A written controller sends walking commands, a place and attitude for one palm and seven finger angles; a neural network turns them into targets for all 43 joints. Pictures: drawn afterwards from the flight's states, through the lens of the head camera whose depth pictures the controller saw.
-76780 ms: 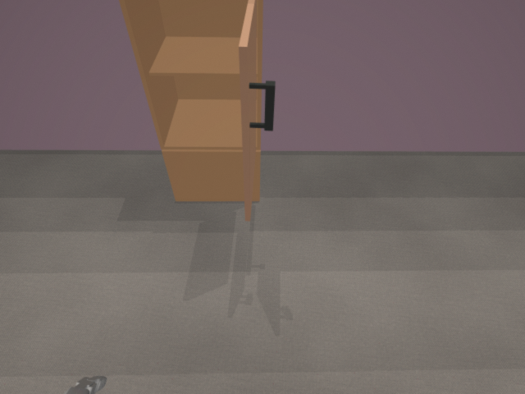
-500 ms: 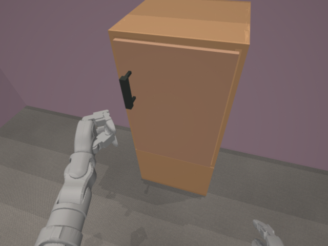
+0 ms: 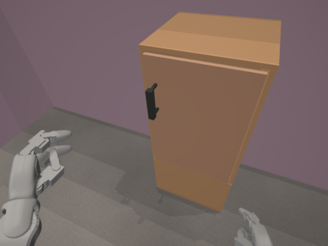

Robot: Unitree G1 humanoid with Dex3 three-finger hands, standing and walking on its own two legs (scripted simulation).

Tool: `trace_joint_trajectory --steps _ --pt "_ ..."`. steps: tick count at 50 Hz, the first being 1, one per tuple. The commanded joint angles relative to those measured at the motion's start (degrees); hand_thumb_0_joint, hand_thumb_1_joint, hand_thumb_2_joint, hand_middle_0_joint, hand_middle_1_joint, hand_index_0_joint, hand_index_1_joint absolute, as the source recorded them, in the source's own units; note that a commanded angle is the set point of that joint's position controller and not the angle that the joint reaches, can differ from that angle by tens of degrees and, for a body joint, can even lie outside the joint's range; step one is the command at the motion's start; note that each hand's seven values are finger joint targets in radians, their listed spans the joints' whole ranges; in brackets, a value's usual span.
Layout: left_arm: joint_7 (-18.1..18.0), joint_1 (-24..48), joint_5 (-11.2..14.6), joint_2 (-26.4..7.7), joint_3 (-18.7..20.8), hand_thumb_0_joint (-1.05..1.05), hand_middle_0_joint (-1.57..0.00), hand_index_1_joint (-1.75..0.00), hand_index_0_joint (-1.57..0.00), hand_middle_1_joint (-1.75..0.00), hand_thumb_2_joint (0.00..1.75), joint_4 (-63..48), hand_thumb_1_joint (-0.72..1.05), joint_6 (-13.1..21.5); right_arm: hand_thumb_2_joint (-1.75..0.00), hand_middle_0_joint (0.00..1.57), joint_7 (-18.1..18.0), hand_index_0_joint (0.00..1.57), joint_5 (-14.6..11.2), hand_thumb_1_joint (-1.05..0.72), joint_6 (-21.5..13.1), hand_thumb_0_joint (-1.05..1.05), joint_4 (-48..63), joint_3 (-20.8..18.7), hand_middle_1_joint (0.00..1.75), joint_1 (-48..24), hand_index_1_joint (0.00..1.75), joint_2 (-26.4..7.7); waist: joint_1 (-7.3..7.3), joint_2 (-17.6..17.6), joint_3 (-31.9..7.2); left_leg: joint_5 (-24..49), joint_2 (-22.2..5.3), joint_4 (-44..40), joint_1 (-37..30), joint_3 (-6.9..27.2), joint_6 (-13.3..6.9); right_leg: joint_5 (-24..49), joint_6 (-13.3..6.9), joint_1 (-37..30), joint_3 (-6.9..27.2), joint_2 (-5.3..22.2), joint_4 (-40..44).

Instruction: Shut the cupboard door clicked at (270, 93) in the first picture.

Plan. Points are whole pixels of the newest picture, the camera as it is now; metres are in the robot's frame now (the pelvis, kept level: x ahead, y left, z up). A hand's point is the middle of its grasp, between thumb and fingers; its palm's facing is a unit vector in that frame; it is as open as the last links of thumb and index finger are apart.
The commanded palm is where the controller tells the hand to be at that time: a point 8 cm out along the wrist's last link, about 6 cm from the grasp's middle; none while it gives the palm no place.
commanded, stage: draw the hand back to the body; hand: left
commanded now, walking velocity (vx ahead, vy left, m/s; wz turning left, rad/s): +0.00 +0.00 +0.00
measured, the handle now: (153, 101) +0.61 +0.12 +0.02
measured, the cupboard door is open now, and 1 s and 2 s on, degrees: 0 0 0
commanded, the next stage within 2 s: step back with the hand held close in 0.50 s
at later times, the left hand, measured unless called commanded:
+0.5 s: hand (44, 179) +0.19 +0.25 +0.15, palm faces +0.46 -0.80 -0.39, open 7.4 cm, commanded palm +0.14 +0.29 +0.17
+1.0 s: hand (24, 183) +0.17 +0.28 +0.16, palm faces +0.40 -0.77 -0.51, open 7.4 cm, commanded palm +0.11 +0.31 +0.17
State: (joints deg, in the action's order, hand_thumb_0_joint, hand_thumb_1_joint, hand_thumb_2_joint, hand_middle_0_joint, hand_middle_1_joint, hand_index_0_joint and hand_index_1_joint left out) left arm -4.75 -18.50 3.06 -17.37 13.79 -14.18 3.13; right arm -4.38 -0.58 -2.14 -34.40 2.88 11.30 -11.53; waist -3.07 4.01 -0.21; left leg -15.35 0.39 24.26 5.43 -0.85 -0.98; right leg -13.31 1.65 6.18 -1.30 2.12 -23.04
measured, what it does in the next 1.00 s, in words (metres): stands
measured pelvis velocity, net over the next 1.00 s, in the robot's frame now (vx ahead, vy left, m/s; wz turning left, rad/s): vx -0.03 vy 0.01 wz -0.01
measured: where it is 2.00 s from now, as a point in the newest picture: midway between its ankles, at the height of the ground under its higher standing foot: outside the picture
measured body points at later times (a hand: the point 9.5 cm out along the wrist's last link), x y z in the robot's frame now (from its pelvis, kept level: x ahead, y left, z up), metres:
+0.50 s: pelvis +0.00 -0.01 +0.00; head -0.03 -0.03 +0.45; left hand +0.16 +0.29 +0.17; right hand +0.18 -0.24 -0.08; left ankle -0.02 +0.11 -0.74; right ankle -0.01 -0.14 -0.74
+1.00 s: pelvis -0.03 +0.01 -0.01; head -0.02 +0.01 +0.44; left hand +0.15 +0.32 +0.19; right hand +0.14 -0.24 -0.09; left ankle -0.02 +0.11 -0.74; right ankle -0.01 -0.14 -0.74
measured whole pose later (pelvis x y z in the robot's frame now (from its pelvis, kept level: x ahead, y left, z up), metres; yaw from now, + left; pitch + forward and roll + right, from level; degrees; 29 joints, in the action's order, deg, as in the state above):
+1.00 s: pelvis -0.03 +0.01 -0.01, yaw -1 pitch +0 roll -1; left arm -7.5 -30.7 3.1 -24.5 24.4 -26.2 8.1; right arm -5.7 -0.9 0.2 -32.3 -0.9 11.2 -13.6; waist 0.0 1.6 0.5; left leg -14.7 0.9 29.7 15.1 -2.1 -2.0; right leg -11.7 2.6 15.8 0.0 2.7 -27.6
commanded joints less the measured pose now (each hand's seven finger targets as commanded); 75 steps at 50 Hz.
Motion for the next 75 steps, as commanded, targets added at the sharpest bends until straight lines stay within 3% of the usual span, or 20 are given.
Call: trace_joint_trajectory --steps 1,6,9,11,15,21,26,31,32,34,37,43,47,52,56,60,64,69,71,75 --pt "-1.45 1.62 0.57 -12.71 10.84 0.0 -0.34 -0.45 -0.34 -0.45 0.9 -16.86 0.9 3.97 -0.9 0.2 -0.23 0.2 0.36 -0.9 -4.24 0.0 9.17 -3.0 0.3 -7.11 0.3 -6.52 -0.68 0.14 -5.94 19.59 -1.06 -3.34 1.81 -0.2 0.87 15.11 -2.21 -4.34 -2.01 -2.19 1.46" --pt "-2.25 -3.13 0.45 -14.87 15.28 0.0 -0.2 -0.3 -0.2 -0.3 0.9 -20.42 0.9 4.3 -0.9 0.2 -0.3 0.2 0.26 -0.9 -5.83 0.0 8.48 -3.56 0.3 -6.52 0.3 -6.74 -0.84 1.57 -4.13 19.53 -1.3 -3.37 1.91 0.0 1.17 13.56 -2.11 -2.85 -2.28 -2.36 1.64" --pt "-2.08 -0.99 0.19 -9.98 10.21 0.0 -0.2 -0.3 -0.2 -0.3 0.9 -17.33 0.9 3.77 -0.9 0.2 -0.33 0.2 0.14 -0.9 -6.12 0.0 7.63 -3.63 0.3 -5.78 0.3 -6.96 0.69 -1.99 -0.32 16.0 -1.37 -3.88 2.72 -0.3 0.9 10.73 -1.75 0.1 -2.61 -2.26 2.0" --pt "-2.13 -0.18 0.08 -9.69 9.7 0.0 -0.2 -0.3 -0.2 -0.3 0.9 -15.45 0.9 3.52 -0.9 0.2 -0.62 0.2 0.07 -0.9 -6.41 0.0 7.25 -4.06 0.3 -5.67 0.3 -7.65 0.86 -3.32 1.0 14.16 -1.27 -4.19 2.78 -0.33 0.45 9.35 -1.7 0.97 -2.43 -2.24 2.85" --pt "-2.62 0.9 -0.06 -11.46 11.21 0.0 -0.2 -0.3 -0.2 -0.3 0.9 -16.01 0.9 4.05 -0.9 0.2 -1.12 0.2 0.15 -0.9 -6.35 0.0 7.55 -4.08 0.3 -5.98 0.3 -7.45 0.08 -3.94 -2.27 11.48 -0.68 -4.37 2.22 -0.33 -0.06 7.01 -1.73 -0.43 -2.07 -2.01 2.49" --pt "-3.22 -1.9 -0.19 -15.27 14.73 0.0 -0.2 -0.3 -0.2 -0.3 0.9 -21.18 0.9 5.05 -0.9 0.2 -1.31 0.2 0.75 -0.9 -7.85 0.0 7.28 -3.67 0.3 -6.94 0.3 -6.8 -1.34 2.76 -6.79 15.02 -0.17 -3.34 1.56 -0.78 0.22 11.71 -2.03 -4.23 -1.57 -1.78 2.04" --pt "-2.84 -2.51 0.08 -13.73 14.25 0.0 -0.2 -0.3 -0.2 -0.3 0.9 -18.05 0.9 4.78 -0.9 0.2 -1.25 0.2 0.49 -0.9 -8.04 0.0 6.86 -3.64 0.3 -6.86 0.3 -6.56 -0.76 1.29 -0.19 13.16 -0.7 -3.84 3.46 -1.21 0.48 9.71 -1.91 -1.16 -1.67 -2.16 3.49" --pt "-2.1 -3.11 0.58 -11.74 12.91 0.0 -0.2 -0.3 -0.2 -0.3 0.9 -14.44 0.9 4.68 -0.9 0.2 -1.23 0.2 0.06 -0.9 -7.24 0.0 7.01 -4.09 0.3 -6.66 0.3 -6.78 -0.34 -2.74 1.28 10.45 -1.11 -4.78 3.25 -1.28 0.11 6.23 -1.56 0.23 -1.47 -2.37 4.35" --pt "-2.43 2.35 0.08 -17.07 17.16 0.0 -0.2 -0.3 -0.2 -0.3 0.9 -18.26 0.9 6.87 -0.9 0.2 -0.79 0.2 -0.2 -0.9 -6.12 0.0 8.84 -5.0 0.3 -6.08 0.3 -9.04 1.98 -2.48 1.78 6.01 -2.32 -0.92 7.96 -0.69 -0.8 7.66 -2.12 4.31 3.66 1.04 6.31" --pt "-2.16 -4.11 0.01 -13.07 13.55 0.0 -0.2 -0.3 -0.2 -0.3 0.9 -14.67 0.9 7.55 -0.9 0.2 -0.5 0.2 0.08 -0.9 -5.09 0.0 8.11 -4.87 0.3 -5.87 0.3 -7.82 2.18 -6.58 -0.83 5.04 -1.45 2.56 6.73 -0.58 -0.82 7.49 -3.23 6.0 5.72 4.13 7.34" --pt "-2.85 -6.41 -0.23 -14.53 14.53 0.0 -0.2 -0.3 -0.2 -0.3 0.9 -16.73 0.9 8.72 -0.9 0.2 -0.44 0.2 0.02 -0.9 -4.08 0.0 8.27 -5.04 0.3 -5.49 0.3 -7.67 2.5 -5.78 -4.98 7.31 -1.46 4.21 7.04 -0.22 -0.44 10.78 -4.1 5.16 5.51 5.77 5.1" --pt "-4.23 -9.57 0.37 -17.83 18.23 0.0 -0.2 -0.3 -0.2 -0.3 0.9 -24.03 0.9 9.25 -0.9 0.2 -1.44 0.2 -0.08 -0.9 -1.8 0.0 11.08 -5.64 0.3 -5.79 0.3 -8.55 2.4 -0.06 -11.45 24.66 -3.85 0.93 7.82 1.74 0.0 24.16 -1.82 -1.04 0.88 1.44 -5.01" --pt "-4.39 -11.35 0.53 -17.59 18.76 0.0 -0.2 -0.3 -0.2 -0.3 0.9 -24.19 0.9 8.99 -0.9 0.2 -1.75 0.2 -0.13 -0.9 -0.76 0.0 12.03 -5.77 0.3 -5.33 0.3 -8.59 2.39 0.43 -11.4 26.83 -4.98 0.17 11.44 2.45 -0.02 26.16 -1.26 -3.07 0.47 0.29 -8.1" --pt "-4.29 -12.59 0.3 -15.55 17.41 0.0 -0.2 -0.3 -0.2 -0.3 0.9 -21.64 0.9 9.13 -0.9 0.2 -1.46 0.2 -0.24 -0.9 -0.83 0.0 11.92 -5.92 0.3 -4.35 0.3 -9.31 2.74 0.46 -7.74 12.3 -6.49 -2.9 21.21 4.03 -1.3 18.79 -0.64 -4.04 1.07 -0.58 -9.53" --pt "-4.51 -10.21 -0.75 -16.73 18.84 0.0 -0.2 -0.3 -0.2 -0.3 0.9 -21.29 0.9 10.22 -0.9 0.2 -1.54 0.2 -0.2 -0.9 -1.72 0.0 12.19 -6.07 0.3 -4.8 0.3 -10.24 2.57 3.26 -3.52 -10.65 -8.42 -8.54 34.61 6.49 -3.65 11.2 0.04 -7.97 1.39 -2.63 -13.56" --pt "-4.72 -6.28 -1.97 -15.33 17.59 0.0 -0.2 -0.3 -0.2 -0.3 0.9 -21.98 0.9 11.82 -0.9 0.2 -1.46 0.2 -0.47 -0.9 -2.96 0.0 12.35 -5.84 0.3 -3.53 0.3 -9.85 3.2 2.38 -1.65 -24.98 -8.64 -8.24 43.58 7.04 -5.0 6.07 0.1 -10.23 2.66 -2.51 -15.87" --pt "-5.05 -3.6 -2.75 -15.88 17.74 0.0 -0.2 -0.3 -0.2 -0.3 0.9 -25.08 0.9 13.27 -0.9 0.2 -1.29 0.2 -0.1 -0.9 -4.56 0.0 11.96 -5.74 0.3 -2.82 0.3 -9.5 3.43 0.99 -2.61 -26.9 -6.5 -3.11 42.39 5.74 -4.66 0.22 -0.84 -6.62 5.79 -1.12 -12.96" --pt "-6.09 -3.04 -2.01 -17.03 17.58 0.0 -0.2 -0.3 -0.2 -0.3 0.9 -25.86 0.9 13.84 -0.9 0.2 -0.68 0.2 0.72 -0.9 -5.64 0.0 9.86 -5.16 0.3 -1.62 0.3 -7.83 3.89 -6.06 -1.41 -17.85 -0.94 10.37 26.74 2.0 -0.82 -17.75 -4.98 14.31 14.07 6.16 3.1" --pt "-6.71 -4.64 -1.52 -18.4 18.73 0.0 -0.2 -0.3 -0.2 -0.3 0.9 -24.7 0.9 13.69 -0.9 0.2 -0.53 0.2 0.95 -0.9 -5.26 0.0 8.77 -5.37 0.3 -1.09 0.3 -8.12 4.16 -6.66 -2.59 -13.3 -0.22 12.07 20.54 1.39 0.15 -19.5 -5.57 19.16 12.88 7.36 6.09" --pt "-7.28 -7.45 -1.02 -18.0 19.03 0.0 -0.2 -0.3 -0.2 -0.3 0.9 -23.46 0.9 14.16 -0.9 0.2 -0.63 0.2 0.38 -0.9 -4.52 0.0 8.82 -5.34 0.3 -1.4 0.3 -8.18 4.3 -3.88 -3.42 -17.07 -2.26 5.63 24.25 4.75 -1.14 -18.97 -3.34 16.13 7.52 3.72 2.22"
